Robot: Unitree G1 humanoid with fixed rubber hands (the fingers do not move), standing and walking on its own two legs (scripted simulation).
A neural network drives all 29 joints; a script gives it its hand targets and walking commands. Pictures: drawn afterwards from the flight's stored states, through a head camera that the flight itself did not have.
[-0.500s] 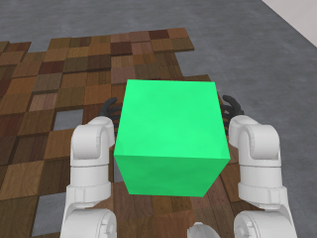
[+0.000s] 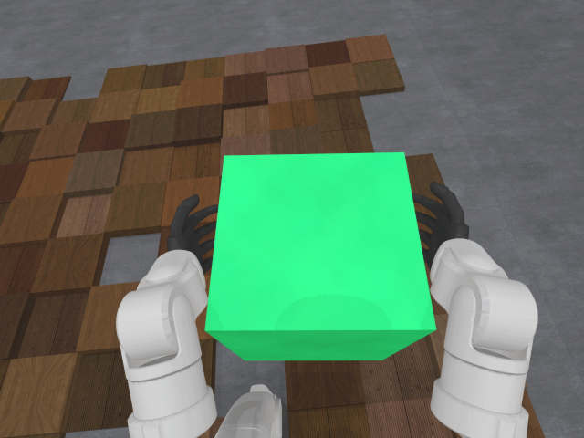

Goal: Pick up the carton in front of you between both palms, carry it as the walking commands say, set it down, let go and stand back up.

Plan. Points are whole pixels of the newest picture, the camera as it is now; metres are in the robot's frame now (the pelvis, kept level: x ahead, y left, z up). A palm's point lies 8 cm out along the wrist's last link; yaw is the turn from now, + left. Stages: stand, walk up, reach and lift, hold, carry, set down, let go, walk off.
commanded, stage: carry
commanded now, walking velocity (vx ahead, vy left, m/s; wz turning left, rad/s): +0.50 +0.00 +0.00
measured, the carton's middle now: (313, 271) +0.33 +0.01 +0.02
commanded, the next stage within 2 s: none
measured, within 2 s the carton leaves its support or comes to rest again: neither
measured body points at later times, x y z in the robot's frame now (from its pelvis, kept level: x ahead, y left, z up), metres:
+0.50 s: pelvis +0.40 -0.02 +0.00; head +0.38 -0.03 +0.45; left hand +0.69 +0.13 +0.12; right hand +0.70 -0.17 +0.12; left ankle +0.22 +0.09 -0.72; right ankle +0.54 -0.11 -0.73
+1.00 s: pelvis +0.74 -0.03 -0.01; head +0.77 -0.03 +0.43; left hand +1.09 +0.12 +0.09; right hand +1.09 -0.19 +0.10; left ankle +0.86 +0.05 -0.72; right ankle +0.56 -0.10 -0.71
